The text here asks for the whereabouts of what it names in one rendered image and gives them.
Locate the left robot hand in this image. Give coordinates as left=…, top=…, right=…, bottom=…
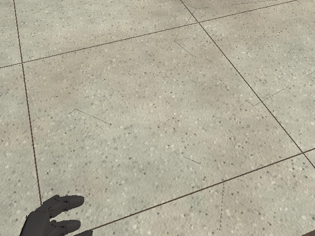
left=20, top=195, right=93, bottom=236

